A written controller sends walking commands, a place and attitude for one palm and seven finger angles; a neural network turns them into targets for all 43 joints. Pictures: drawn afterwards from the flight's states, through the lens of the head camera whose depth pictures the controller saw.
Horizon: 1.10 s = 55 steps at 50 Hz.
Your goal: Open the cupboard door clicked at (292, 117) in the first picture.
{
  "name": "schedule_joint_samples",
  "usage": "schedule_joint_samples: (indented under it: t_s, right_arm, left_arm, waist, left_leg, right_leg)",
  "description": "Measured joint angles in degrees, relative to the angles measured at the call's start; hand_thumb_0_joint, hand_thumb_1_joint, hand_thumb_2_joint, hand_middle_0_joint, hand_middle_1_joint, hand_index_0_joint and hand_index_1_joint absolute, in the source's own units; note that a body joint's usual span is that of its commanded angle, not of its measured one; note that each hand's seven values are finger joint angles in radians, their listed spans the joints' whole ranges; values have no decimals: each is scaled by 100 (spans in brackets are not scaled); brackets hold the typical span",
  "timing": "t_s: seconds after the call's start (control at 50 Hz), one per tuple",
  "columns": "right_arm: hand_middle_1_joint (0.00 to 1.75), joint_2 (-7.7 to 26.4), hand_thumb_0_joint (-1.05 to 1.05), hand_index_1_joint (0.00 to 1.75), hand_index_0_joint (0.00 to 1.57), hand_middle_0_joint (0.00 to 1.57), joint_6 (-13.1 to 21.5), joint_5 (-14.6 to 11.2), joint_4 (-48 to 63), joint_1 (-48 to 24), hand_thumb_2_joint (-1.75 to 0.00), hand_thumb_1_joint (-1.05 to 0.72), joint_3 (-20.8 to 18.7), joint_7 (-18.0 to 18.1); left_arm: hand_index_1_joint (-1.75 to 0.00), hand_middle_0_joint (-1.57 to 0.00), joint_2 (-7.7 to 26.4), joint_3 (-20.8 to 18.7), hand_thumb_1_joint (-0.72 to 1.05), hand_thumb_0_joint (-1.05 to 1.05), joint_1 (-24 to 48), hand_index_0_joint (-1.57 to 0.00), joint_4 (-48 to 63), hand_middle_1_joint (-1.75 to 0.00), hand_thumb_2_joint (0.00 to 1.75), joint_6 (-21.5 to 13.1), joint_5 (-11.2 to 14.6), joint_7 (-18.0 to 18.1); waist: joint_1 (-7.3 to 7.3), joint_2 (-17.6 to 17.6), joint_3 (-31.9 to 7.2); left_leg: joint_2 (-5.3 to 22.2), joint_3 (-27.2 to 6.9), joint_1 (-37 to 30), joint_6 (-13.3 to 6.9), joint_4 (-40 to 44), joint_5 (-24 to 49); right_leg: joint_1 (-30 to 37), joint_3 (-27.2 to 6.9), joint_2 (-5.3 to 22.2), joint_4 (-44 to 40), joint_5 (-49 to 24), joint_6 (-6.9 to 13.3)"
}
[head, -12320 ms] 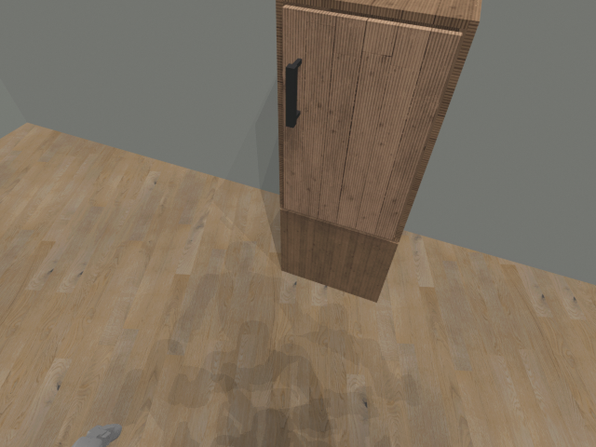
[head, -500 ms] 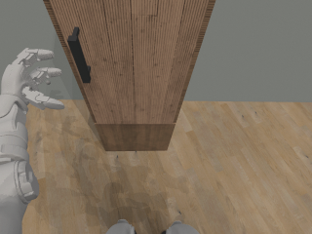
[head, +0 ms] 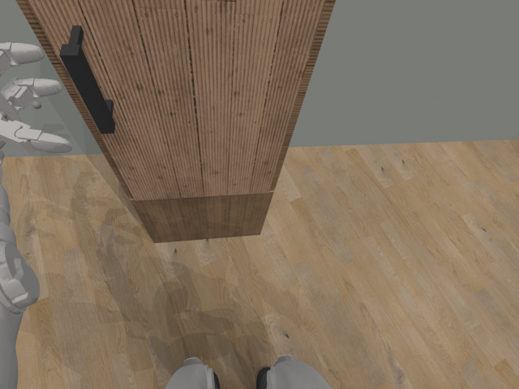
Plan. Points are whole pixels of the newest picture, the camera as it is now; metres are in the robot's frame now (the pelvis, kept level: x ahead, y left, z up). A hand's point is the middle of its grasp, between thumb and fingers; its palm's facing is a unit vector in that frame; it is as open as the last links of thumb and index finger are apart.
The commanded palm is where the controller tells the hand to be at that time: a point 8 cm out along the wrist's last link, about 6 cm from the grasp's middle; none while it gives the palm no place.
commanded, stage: move the hooked fingers beside the handle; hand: left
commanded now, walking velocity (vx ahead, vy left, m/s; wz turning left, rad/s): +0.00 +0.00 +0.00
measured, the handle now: (93, 84) +0.54 +0.21 +0.10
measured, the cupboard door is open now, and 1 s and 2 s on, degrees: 0 0 0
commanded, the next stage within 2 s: slide the fingers in behind the handle in 0.96 s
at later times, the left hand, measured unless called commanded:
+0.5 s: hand (46, 117) +0.47 +0.25 +0.10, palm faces +0.03 -1.00 +0.01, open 14.0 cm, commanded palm +0.46 +0.30 +0.10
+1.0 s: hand (40, 114) +0.48 +0.26 +0.10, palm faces +0.03 -1.00 +0.00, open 14.0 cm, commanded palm +0.46 +0.30 +0.10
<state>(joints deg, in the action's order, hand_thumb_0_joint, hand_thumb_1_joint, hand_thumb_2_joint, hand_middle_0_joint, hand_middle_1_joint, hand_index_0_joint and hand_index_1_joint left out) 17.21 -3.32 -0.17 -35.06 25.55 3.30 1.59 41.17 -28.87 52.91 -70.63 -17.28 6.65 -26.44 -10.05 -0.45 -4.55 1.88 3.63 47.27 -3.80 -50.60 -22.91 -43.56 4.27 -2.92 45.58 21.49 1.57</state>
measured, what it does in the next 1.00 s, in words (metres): stands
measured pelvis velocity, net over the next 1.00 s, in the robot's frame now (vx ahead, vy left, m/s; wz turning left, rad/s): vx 0.00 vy -0.01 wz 0.00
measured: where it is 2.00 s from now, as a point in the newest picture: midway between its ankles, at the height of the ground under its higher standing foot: outside the picture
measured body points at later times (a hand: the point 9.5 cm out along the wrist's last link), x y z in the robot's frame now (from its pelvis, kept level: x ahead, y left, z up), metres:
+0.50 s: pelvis +0.00 +0.00 +0.00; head +0.10 +0.03 +0.44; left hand +0.47 +0.31 +0.11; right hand +0.04 -0.27 -0.10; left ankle +0.01 +0.07 -0.69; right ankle +0.00 -0.11 -0.69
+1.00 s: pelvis +0.00 -0.01 +0.00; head +0.12 +0.02 +0.43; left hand +0.48 +0.32 +0.10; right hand -0.02 -0.28 -0.10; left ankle +0.01 +0.07 -0.69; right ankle +0.00 -0.11 -0.69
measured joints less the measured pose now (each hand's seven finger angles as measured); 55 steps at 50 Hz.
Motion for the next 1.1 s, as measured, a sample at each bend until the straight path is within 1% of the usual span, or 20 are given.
schedule_joint_samples:
  t_s: [0.06,0.12,0.22,0.34,0.4,0.48,0.54,0.6,0.66,0.74,0.86,0.92,1.02,1.1]
  right_arm:
    - [30,-13,1,30,21,21,-69,0,64,9,-90,-91,-28,-27]
    - [30,-36,1,30,21,21,-112,-6,103,-14,-90,-91,-46,-52]
    - [30,-82,1,30,21,21,-138,-34,111,-144,-90,-91,-50,-70]
    - [30,-71,1,30,21,21,-81,-42,106,-339,-90,-91,-45,-42]
    - [30,-64,1,30,21,21,-24,-28,80,-419,-90,-91,-45,-29]
    - [30,-73,1,30,21,21,39,-18,29,-487,-90,-91,-20,-22]
    - [30,-68,1,30,21,21,69,-16,21,-502,-90,-91,23,-11]
    - [30,-57,1,30,21,21,87,-18,55,-471,-90,-91,60,6]
    - [30,-39,1,30,21,21,92,-11,85,-362,-90,-91,64,13]
    - [30,-15,1,30,21,20,33,-22,45,-183,-90,-91,64,18]
    - [30,11,1,30,21,21,-83,-61,-4,32,-90,-91,52,46]
    - [30,22,1,30,21,21,-106,-58,4,88,-90,-91,15,44]
    - [30,24,1,30,21,21,-122,-56,-12,19,-90,-91,-21,25]
    - [30,13,1,30,21,21,-105,-53,18,-125,-90,-91,-38,21]
  left_arm:
    - [-120,-29,-111,-42,-50,-1,-272,-30,219,-120,30,44,22,-10]
    - [-120,-29,-269,-51,-50,-1,-526,-30,476,-120,30,15,78,30]
    - [-120,-30,-449,4,-50,-1,-664,-30,652,-120,30,-35,177,111]
    - [-120,-29,-554,362,-50,-1,-502,-30,471,-120,30,21,154,192]
    - [-120,-29,-659,479,-50,-1,-394,-30,422,-120,30,-23,157,255]
    - [-120,-29,-747,531,-50,-1,-191,-30,301,-120,30,-117,121,371]
    - [-120,-30,-691,489,-50,-1,16,-30,76,-120,30,-123,14,456]
    - [-120,-30,-505,373,-50,-1,164,-30,-116,-120,30,-68,-122,519]
    - [-120,-30,-324,242,-50,-1,175,-30,-126,-120,30,-93,-187,528]
    - [-120,-30,-129,70,-50,-1,129,-30,-104,-120,30,-159,-141,396]
    - [-120,-30,89,21,-50,-1,33,-30,-154,-120,30,-2,-40,109]
    - [-120,-30,51,75,-50,-1,-109,-30,-13,-120,30,9,19,42]
    - [-120,-29,-138,87,-50,-1,-254,-30,193,-120,30,-73,133,35]
    - [-120,-30,-233,121,-50,-1,-263,-30,241,-120,30,-50,103,108]
  waist:
    - [36,-16,-50]
    - [94,-22,-82]
    - [177,-11,-108]
    - [252,-47,-79]
    - [278,-57,-51]
    - [251,-34,-28]
    - [176,-25,1]
    - [73,-21,34]
    - [9,-29,54]
    - [-15,-37,61]
    - [-21,-33,33]
    - [12,-37,23]
    - [68,-16,-8]
    - [71,-6,-34]
  left_leg:
    - [5,24,-56,-7,30,-22]
    - [6,30,-144,-12,57,-43]
    - [-12,-11,-269,-13,63,-62]
    - [-78,-96,-284,-20,24,-41]
    - [-103,-119,-253,-19,1,-20]
    - [-117,-134,-186,-11,-42,2]
    - [-110,-139,-109,-4,-91,8]
    - [-83,-118,-6,5,-140,11]
    - [-42,-86,77,20,-174,6]
    - [12,-50,104,38,-186,-16]
    - [47,-53,78,56,-140,-25]
    - [45,-63,59,59,-111,-22]
    - [36,-82,15,57,-94,-35]
    - [19,-100,1,51,-105,-51]
  right_leg:
    - [51,-29,-8,-40,6,-12]
    - [143,-40,-12,-82,14,-22]
    - [298,-2,-1,-115,36,-25]
    - [350,87,60,-69,60,-31]
    - [323,114,86,-25,64,-31]
    - [248,132,104,53,70,-20]
    - [163,140,101,119,74,-4]
    - [40,121,80,184,70,11]
    - [-64,87,45,222,59,27]
    - [-110,47,-6,224,52,46]
    - [-79,41,-48,147,40,65]
    - [-50,48,-51,106,34,67]
    - [10,62,-47,69,43,62]
    - [36,78,-33,71,62,53]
